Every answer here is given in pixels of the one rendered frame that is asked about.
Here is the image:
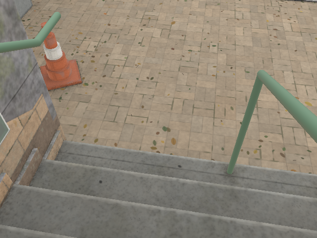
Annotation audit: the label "stairs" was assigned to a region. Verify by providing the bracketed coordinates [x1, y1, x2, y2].
[0, 140, 317, 238]

